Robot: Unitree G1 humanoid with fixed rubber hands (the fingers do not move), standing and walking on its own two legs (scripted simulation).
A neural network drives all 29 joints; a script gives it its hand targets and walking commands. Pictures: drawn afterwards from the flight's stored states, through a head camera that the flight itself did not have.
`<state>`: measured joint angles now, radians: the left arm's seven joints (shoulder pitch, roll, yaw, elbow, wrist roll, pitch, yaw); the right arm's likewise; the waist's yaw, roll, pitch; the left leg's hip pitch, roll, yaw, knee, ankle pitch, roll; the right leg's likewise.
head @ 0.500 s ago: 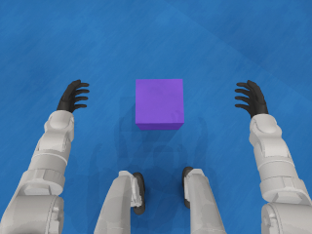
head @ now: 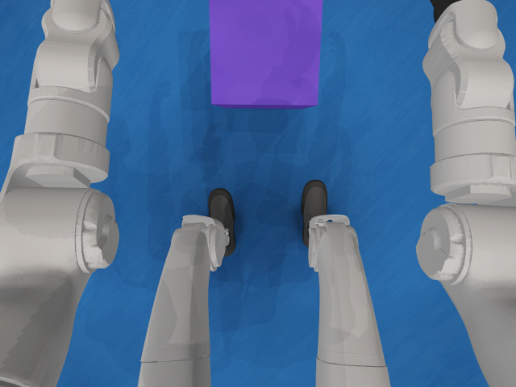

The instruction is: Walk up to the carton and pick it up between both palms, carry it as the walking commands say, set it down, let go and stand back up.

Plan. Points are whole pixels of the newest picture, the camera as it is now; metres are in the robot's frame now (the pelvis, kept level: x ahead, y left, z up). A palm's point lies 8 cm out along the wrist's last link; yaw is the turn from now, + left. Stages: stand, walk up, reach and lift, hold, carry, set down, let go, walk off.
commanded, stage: reach and lift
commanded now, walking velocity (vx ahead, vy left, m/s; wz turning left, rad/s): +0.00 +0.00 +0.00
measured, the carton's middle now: (264, 62) +0.54 +0.00 -0.54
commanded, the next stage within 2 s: none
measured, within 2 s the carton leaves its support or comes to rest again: neither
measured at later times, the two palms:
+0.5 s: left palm (136, 16) +0.54 +0.18 -0.23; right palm (403, 28) +0.54 -0.18 -0.23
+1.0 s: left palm (166, 44) +0.54 +0.18 -0.38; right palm (366, 57) +0.53 -0.18 -0.39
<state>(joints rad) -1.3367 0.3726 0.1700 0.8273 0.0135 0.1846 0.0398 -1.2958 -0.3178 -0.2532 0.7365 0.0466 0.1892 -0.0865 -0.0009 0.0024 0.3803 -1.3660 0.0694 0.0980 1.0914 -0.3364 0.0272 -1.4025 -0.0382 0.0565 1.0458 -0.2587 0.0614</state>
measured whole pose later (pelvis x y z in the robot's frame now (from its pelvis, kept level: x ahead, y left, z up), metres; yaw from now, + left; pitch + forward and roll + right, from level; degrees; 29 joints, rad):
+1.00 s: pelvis -0.05 -0.01 -0.24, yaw +2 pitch +32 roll -1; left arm -1.66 0.46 0.10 1.08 -0.15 0.22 0.11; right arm -1.57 -0.34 -0.19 0.98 0.18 0.20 -0.19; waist -0.05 -0.01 0.53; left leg -2.05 0.05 0.00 2.03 -0.53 0.02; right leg -2.07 -0.04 0.06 1.99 -0.47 0.05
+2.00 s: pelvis -0.04 -0.01 -0.30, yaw +3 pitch +34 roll -1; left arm -1.67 0.41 0.05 1.14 -0.16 0.14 0.08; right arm -1.62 -0.36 -0.11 1.10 0.25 0.11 -0.15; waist -0.04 -0.01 0.52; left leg -2.24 0.03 -0.02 2.22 -0.57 0.00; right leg -2.26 -0.04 0.06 2.18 -0.52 0.05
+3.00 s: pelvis -0.04 -0.02 -0.30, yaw +3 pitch +33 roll -1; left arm -1.67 0.40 0.05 1.05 -0.16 0.26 0.10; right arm -1.65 -0.32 -0.22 1.02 0.20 0.23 -0.12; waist -0.04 -0.01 0.53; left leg -2.24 0.02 -0.03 2.24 -0.58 -0.01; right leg -2.26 -0.04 0.06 2.20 -0.53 0.05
